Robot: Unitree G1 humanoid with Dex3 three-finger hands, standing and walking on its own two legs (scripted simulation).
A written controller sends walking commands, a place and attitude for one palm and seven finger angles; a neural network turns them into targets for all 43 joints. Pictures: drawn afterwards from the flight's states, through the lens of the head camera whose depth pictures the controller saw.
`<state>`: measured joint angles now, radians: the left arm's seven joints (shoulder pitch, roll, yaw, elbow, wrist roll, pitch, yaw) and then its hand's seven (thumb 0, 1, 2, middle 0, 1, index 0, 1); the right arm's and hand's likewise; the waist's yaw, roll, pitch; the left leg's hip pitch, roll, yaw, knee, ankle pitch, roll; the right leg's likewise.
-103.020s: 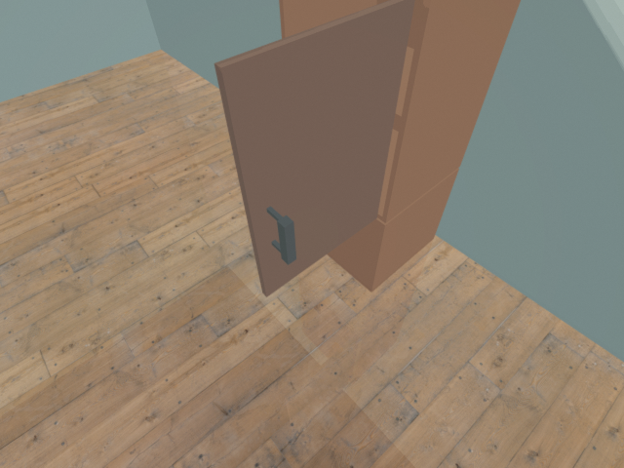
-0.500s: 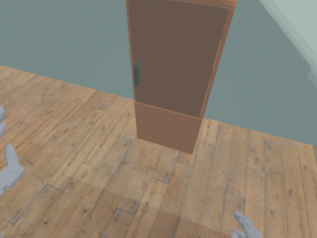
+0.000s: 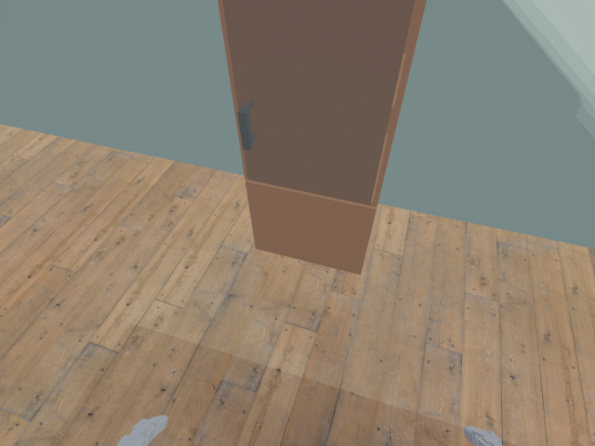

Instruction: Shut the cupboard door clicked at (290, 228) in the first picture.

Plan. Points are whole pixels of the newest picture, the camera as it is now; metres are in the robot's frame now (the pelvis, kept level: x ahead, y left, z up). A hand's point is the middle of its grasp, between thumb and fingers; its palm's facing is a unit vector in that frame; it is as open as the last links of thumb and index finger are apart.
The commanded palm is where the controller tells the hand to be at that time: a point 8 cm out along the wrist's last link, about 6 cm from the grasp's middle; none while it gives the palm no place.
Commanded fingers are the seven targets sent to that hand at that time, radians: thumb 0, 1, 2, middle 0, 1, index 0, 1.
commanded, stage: let the arm hang, fingers relaxed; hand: left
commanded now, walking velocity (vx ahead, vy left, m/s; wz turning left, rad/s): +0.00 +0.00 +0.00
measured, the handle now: (248, 125) +0.91 +0.16 -0.10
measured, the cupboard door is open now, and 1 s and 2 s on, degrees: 0 0 0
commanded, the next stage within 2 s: look to check the result in 0.86 s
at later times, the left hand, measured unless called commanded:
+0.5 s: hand out of the picture -0.01 +0.20 -0.15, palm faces +0.01 -0.96 -0.28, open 7.4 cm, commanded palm none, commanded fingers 0.00 0.90 0.90 -0.20 -0.30 -0.20 -0.30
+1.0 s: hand out of the picture +0.02 +0.17 -0.16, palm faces +0.01 -0.98 -0.19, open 7.4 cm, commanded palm none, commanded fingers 0.00 0.90 0.90 -0.20 -0.30 -0.20 -0.30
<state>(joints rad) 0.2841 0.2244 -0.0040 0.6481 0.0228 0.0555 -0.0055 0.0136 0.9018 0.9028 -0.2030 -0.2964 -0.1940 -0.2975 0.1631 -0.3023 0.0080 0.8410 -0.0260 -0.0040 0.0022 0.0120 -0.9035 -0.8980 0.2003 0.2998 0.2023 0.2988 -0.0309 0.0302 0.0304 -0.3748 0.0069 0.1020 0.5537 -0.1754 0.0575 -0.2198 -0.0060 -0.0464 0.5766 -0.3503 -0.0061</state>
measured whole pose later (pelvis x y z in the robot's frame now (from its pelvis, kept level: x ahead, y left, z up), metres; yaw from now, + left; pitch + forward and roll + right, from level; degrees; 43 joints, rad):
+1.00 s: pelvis +0.03 -0.01 +0.01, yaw +0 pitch -2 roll +0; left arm 0.27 0.17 0.01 1.14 0.01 0.00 0.02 0.01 0.90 0.90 -0.20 -0.30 -0.20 -0.30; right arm 0.24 -0.20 -0.01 1.14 -0.02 0.01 -0.03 0.01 -0.91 -0.90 0.20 0.30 0.20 0.30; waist -0.01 0.00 0.06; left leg -0.22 0.01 0.10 0.38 -0.13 0.03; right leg -0.05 0.01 -0.04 0.37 -0.28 -0.02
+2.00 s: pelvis +0.03 +0.00 -0.01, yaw +12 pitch -1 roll +0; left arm 0.20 0.20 0.08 0.99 0.02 0.06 0.03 0.01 0.90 0.90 -0.20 -0.30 -0.20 -0.30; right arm 0.22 -0.20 -0.05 0.99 -0.03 0.04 -0.01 0.01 -0.91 -0.90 0.20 0.30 0.20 0.30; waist -0.02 -0.03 0.14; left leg -0.37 -0.03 0.06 0.68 -0.29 0.06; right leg -0.35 -0.07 -0.06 1.08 -0.55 0.01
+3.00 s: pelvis +0.07 -0.03 +0.01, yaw +49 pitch +1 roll +0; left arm 0.18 0.25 0.08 0.88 0.03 0.04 -0.02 0.01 0.90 0.90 -0.20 -0.30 -0.19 -0.30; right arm 0.19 -0.22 -0.04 0.91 -0.04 0.03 0.00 0.01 -0.90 -0.90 0.20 0.30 0.20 0.30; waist 0.00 0.01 0.07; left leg -0.23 -0.03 -0.05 0.49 -0.29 0.02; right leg -0.46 -0.09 -0.03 0.88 -0.39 0.07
